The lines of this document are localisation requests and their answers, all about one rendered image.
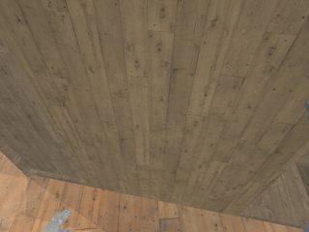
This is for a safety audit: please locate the wardrobe door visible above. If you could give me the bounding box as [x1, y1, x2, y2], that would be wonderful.
[0, 0, 309, 217]
[0, 33, 84, 179]

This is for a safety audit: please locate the robot left hand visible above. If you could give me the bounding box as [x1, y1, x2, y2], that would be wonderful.
[43, 209, 72, 232]

